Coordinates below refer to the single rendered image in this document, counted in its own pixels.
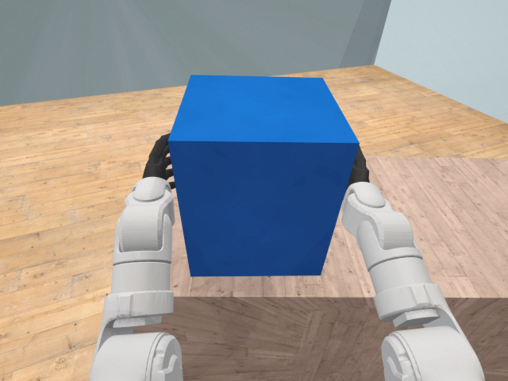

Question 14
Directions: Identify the robot right forearm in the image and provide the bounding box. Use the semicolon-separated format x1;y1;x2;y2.
341;182;485;381

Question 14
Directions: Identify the robot left hand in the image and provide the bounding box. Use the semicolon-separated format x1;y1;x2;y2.
142;133;175;190

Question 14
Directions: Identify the robot left forearm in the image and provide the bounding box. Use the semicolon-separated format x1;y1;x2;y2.
89;177;175;381

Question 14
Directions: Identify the carton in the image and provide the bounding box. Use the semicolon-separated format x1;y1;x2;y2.
167;75;360;277

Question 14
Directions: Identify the pedestal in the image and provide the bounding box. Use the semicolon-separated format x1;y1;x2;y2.
133;153;508;381

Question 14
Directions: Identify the robot right hand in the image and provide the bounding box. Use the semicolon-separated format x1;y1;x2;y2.
343;146;370;200

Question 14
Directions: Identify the robot right upper arm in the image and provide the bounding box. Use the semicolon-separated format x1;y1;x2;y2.
382;325;483;381

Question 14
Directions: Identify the robot left upper arm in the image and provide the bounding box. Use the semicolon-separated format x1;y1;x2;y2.
90;332;183;381

